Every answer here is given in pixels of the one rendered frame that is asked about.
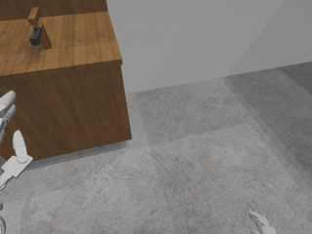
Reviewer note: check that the counter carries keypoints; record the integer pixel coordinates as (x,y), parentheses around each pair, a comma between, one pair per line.
(70,93)

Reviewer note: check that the tap lever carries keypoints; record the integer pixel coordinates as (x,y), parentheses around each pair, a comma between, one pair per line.
(35,38)

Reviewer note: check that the robot left hand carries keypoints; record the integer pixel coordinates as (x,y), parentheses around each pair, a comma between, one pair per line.
(14,167)

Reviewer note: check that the robot right hand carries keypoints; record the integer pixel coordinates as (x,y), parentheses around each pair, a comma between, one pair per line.
(261,223)

